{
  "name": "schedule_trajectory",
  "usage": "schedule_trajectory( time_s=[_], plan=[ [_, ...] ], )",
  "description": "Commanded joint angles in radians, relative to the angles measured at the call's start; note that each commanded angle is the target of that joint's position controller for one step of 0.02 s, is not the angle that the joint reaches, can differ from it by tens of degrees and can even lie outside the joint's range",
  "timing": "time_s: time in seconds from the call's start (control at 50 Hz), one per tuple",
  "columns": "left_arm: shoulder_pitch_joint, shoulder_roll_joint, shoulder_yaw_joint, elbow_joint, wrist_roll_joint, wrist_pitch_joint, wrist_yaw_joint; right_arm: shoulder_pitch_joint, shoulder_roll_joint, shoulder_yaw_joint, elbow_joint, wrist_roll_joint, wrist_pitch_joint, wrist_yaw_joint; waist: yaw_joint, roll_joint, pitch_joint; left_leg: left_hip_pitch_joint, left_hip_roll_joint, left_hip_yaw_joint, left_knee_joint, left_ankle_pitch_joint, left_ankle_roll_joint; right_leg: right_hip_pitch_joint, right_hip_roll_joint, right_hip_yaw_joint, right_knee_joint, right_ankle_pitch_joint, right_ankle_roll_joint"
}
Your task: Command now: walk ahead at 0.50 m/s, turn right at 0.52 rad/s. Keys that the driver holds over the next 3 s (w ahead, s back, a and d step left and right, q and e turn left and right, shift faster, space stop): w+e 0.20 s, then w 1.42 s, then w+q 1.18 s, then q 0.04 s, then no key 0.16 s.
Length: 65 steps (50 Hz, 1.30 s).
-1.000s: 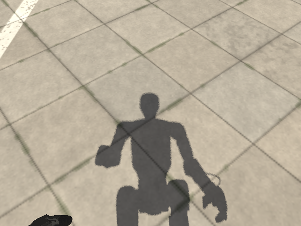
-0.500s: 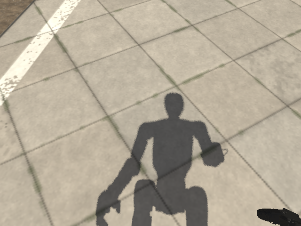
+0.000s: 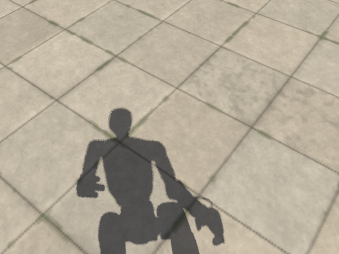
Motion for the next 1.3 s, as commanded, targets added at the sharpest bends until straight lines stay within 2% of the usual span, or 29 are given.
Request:
schedule_trajectory(
  time_s=[0.02, 0.04, 0.06, 0.08, 0.1, 0.12, 0.16, 0.22, 0.32, 0.42, 0.5, 0.52, 0.54, 0.56, 0.58, 0.6, 0.62, 0.66, 0.84, 0.96, 1.0, 1.04, 1.06, 1.08, 1.1, 1.12, 1.16, 1.22, 1.3],
  plan=[
    [0.154, 0.162, 0.067, -0.048, -0.006, -0.007, -0.001, -0.046, -0.212, -0.049, -0.059, 0.01, 0.018, -0.018, 0.153, 0.107, -0.1, -0.029, 0.259, -0.032, 0.347, 1.165, 0.102, 0.247, 0.106, -0.075, -0.029, -0.087, -0.074],
    [0.321, 0.231, 0.102, -0.009, -0.006, 0.0, 0.017, -0.049, -0.197, -0.041, -0.071, 0.004, 0.014, -0.021, 0.234, 0.05, -0.188, -0.218, 0.217, -0.027, 0.612, 0.968, 0.061, 0.541, 0.082, 0.024, -0.085, -0.047, -0.121],
    [0.343, 0.349, 0.126, -0.001, -0.014, 0.001, 0.033, 0.051, -0.049, 0.005, -0.121, -0.036, -0.012, -0.002, 0.136, -0.22, -0.271, -0.694, 0.034, -0.065, 0.99, 0.077, -0.009, 0.924, -0.184, 0.539, -0.12, -0.136, -0.3],
    [0.355, 0.298, 0.105, -0.035, -0.006, -0.012, 0.031, -0.013, -0.081, 0.01, -0.136, -0.007, -0.058, 0.014, 0.171, -0.155, -0.418, -0.856, -0.058, -0.311, 1.159, -0.197, -0.009, 1.033, -0.291, 0.902, -0.298, -0.254, -0.389],
    [0.328, 0.233, 0.086, -0.032, 0.005, -0.023, 0.03, -0.122, -0.14, -0.006, -0.166, 0.033, -0.087, 0.028, 0.201, -0.094, -0.298, -0.949, 0.008, -0.364, 1.153, -0.116, 0.021, 0.968, -0.263, 0.761, -0.326, -0.204, -0.325],
    [0.274, 0.201, 0.077, -0.038, 0.002, -0.031, 0.031, -0.151, -0.131, 0.0, -0.177, 0.033, -0.1, 0.027, 0.165, -0.024, -0.202, -0.933, 0.053, -0.358, 1.066, -0.031, 0.039, 0.828, -0.219, 0.63, -0.321, -0.133, -0.285],
    [0.158, 0.141, 0.057, -0.069, 0.011, -0.036, 0.036, -0.14, -0.146, -0.014, -0.161, -0.009, -0.092, 0.017, 0.081, 0.011, -0.103, -0.796, 0.109, -0.355, 0.908, 0.048, 0.027, 0.569, -0.151, 0.466, -0.35, 0.07, -0.245],
    [0.141, 0.158, 0.058, -0.083, 0.011, -0.037, 0.049, -0.11, -0.113, -0.012, -0.159, -0.021, -0.056, 0.018, 0.042, 0.005, -0.072, -0.72, 0.115, -0.326, 0.776, 0.096, -0.019, 0.421, -0.121, 0.378, -0.396, 0.187, -0.246],
    [0.21, 0.177, 0.061, -0.051, 0.006, -0.034, 0.07, -0.268, -0.053, 0.017, -0.193, -0.019, -0.051, 0.029, 0.112, -0.037, -0.031, -0.635, 0.073, -0.28, 0.401, 0.468, -0.047, 0.331, -0.038, 0.218, -0.411, 0.129, -0.165],
    [0.287, 0.181, 0.059, -0.003, 0.0, -0.031, 0.065, -0.366, -0.091, 0.011, -0.228, -0.003, -0.064, 0.046, 0.152, -0.054, 0.004, -0.663, 0.052, -0.299, 0.257, 0.489, -0.003, 0.467, -0.114, 0.291, -0.36, 0.029, -0.144],
    [0.269, 0.189, 0.062, 0.008, 0.004, -0.017, 0.071, -0.249, -0.134, -0.01, -0.205, -0.005, -0.076, 0.05, 0.072, -0.085, -0.03, -0.535, 0.017, -0.262, 0.193, 0.356, 0.067, 0.565, -0.134, 0.308, -0.214, 0.285, -0.102],
    [0.264, 0.163, 0.052, 0.002, 0.009, -0.014, 0.071, -0.123, -0.17, -0.028, -0.17, -0.012, -0.079, 0.046, 0.014, -0.063, -0.124, -0.347, 0.031, -0.27, 0.202, 0.385, 0.103, 0.531, -0.077, 0.263, -0.055, 0.373, -0.075],
    [0.289, 0.118, 0.031, -0.019, 0.028, -0.015, 0.073, 0.037, -0.232, -0.043, -0.151, -0.024, -0.079, 0.042, -0.035, 0.049, -0.28, -0.058, 0.201, -0.467, 0.239, 0.397, 0.181, 0.358, 0.0, 0.207, 0.237, 0.162, -0.034],
    [0.429, 0.039, 0.009, -0.022, 0.004, -0.032, 0.067, 0.12, -0.289, -0.062, -0.107, -0.016, -0.066, 0.05, 0.013, 0.355, -0.386, 0.244, 0.39, -0.927, 0.114, 0.14, 0.339, -0.012, 0.153, 0.143, 0.567, -0.437, 0.04],
    [0.364, 0.133, 0.024, -0.012, -0.011, -0.04, 0.066, 0.122, -0.191, -0.037, -0.107, 0.011, -0.064, 0.054, -0.032, 0.242, -0.321, 0.223, 0.38, -1.016, 0.025, -0.114, 0.313, -0.149, 0.106, 0.225, 0.665, -0.495, 0.035],
    [0.241, 0.18, 0.036, -0.042, -0.018, -0.045, 0.065, 0.048, -0.146, -0.022, -0.121, 0.008, -0.06, 0.05, -0.04, 0.156, -0.175, 0.095, 0.345, -0.872, 0.009, -0.108, 0.264, -0.198, 0.056, 0.2, 0.671, -0.403, 0.027],
    [0.18, 0.17, 0.033, -0.057, -0.008, -0.048, 0.067, -0.017, -0.134, -0.013, -0.135, -0.008, -0.054, 0.047, -0.017, 0.087, -0.104, -0.033, 0.306, -0.763, -0.005, 0.004, 0.244, -0.173, 0.011, 0.161, 0.634, -0.324, 0.027],
    [0.174, 0.145, 0.037, -0.062, 0.01, -0.048, 0.064, -0.07, -0.098, 0.002, -0.138, -0.025, -0.054, 0.045, 0.035, 0.104, -0.05, -0.189, 0.244, -0.634, -0.047, 0.187, 0.236, -0.09, -0.044, 0.152, 0.528, -0.237, 0.034],
    [0.012, 0.062, 0.009, -0.1, 0.013, -0.045, 0.054, -0.001, -0.158, -0.012, -0.081, 0.003, -0.044, 0.025, 0.008, 0.088, -0.004, -0.251, 0.175, -0.37, -0.133, 0.451, 0.223, -0.041, -0.046, 0.078, 0.072, 0.095, 0.086],
    [-0.131, 0.075, 0.009, -0.15, 0.0, -0.059, 0.025, 0.089, -0.175, -0.016, -0.026, 0.013, -0.017, 0.02, -0.027, 0.094, 0.035, -0.115, 0.237, -0.374, -0.07, 0.481, 0.202, -0.032, -0.008, 0.065, -0.089, 0.092, 0.053],
    [-0.101, 0.097, 0.017, -0.148, 0.002, -0.063, 0.019, 0.08, -0.19, -0.022, -0.02, 0.014, -0.006, 0.015, 0.006, 0.107, 0.014, -0.067, 0.255, -0.376, -0.009, 0.595, 0.183, 0.026, 0.009, 0.055, -0.118, 0.021, 0.024],
    [0.104, 0.158, 0.05, -0.087, 0.01, -0.064, 0.027, 0.05, -0.187, -0.018, -0.026, 0.014, 0.003, 0.01, 0.12, 0.099, -0.115, -0.105, 0.195, -0.317, 0.227, 0.855, 0.144, 0.332, 0.057, 0.009, -0.158, 0.027, -0.026],
    [0.285, 0.22, 0.071, -0.049, 0.02, -0.06, 0.037, 0.045, -0.145, 0.001, -0.049, -0.005, 0.001, 0.008, 0.191, 0.035, -0.259, -0.281, 0.145, -0.279, 0.492, 0.681, 0.109, 0.634, -0.073, 0.142, -0.106, 0.072, -0.084],
    [0.357, 0.31, 0.09, -0.028, 0.023, -0.053, 0.038, 0.168, -0.031, 0.037, -0.067, -0.011, -0.021, 0.016, 0.146, -0.219, -0.392, -0.696, -0.031, -0.244, 0.875, 0.119, 0.036, 0.999, -0.313, 0.598, -0.17, -0.109, -0.244],
    [0.377, 0.22, 0.067, -0.026, 0.011, -0.048, 0.038, 0.128, -0.099, 0.023, -0.05, 0.002, -0.041, 0.024, 0.179, -0.201, -0.421, -0.822, -0.026, -0.372, 1.005, -0.17, 0.042, 0.999, -0.335, 0.772, -0.285, -0.247, -0.25],
    [0.3, 0.186, 0.05, -0.031, 0.009, -0.048, 0.039, 0.037, -0.161, 0.004, -0.084, 0.028, -0.053, 0.031, 0.17, -0.141, -0.254, -0.901, 0.03, -0.368, 1.041, -0.111, 0.055, 0.87, -0.304, 0.638, -0.312, -0.275, -0.208],
    [0.178, 0.142, 0.035, -0.042, 0.021, -0.049, 0.036, -0.056, -0.144, 0.004, -0.103, 0.013, -0.054, 0.028, 0.113, -0.034, -0.087, -0.851, 0.107, -0.326, 0.936, 0.039, 0.052, 0.59, -0.224, 0.436, -0.374, -0.131, -0.175],
    [0.129, 0.119, 0.029, -0.032, 0.022, -0.068, 0.031, 0.0, -0.095, 0.006, -0.081, 0.003, -0.021, 0.023, 0.044, -0.068, -0.06, -0.722, 0.144, -0.327, 0.84, 0.121, 0.03, 0.425, -0.172, 0.308, -0.454, 0.005, -0.174],
    [0.173, 0.156, 0.04, 0.01, 0.019, -0.074, 0.044, -0.11, -0.076, 0.011, -0.116, -0.011, -0.011, 0.019, 0.057, -0.031, -0.013, -0.789, 0.151, -0.319, 0.643, 0.304, -0.003, 0.414, -0.156, 0.206, -0.5, 0.088, -0.177]
  ],
)
Next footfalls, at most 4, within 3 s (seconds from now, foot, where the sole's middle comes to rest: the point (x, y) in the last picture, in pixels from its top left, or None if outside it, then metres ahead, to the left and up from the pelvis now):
0.04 right None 0.19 -0.10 -0.76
0.52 left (152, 243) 0.51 0.07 -0.76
1.06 right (221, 184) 0.74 -0.23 -0.76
1.58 left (175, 125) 1.08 -0.06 -0.76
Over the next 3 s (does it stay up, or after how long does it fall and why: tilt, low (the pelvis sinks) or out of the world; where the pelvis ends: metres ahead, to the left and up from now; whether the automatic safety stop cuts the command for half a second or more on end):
stays up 1.62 -0.09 0.01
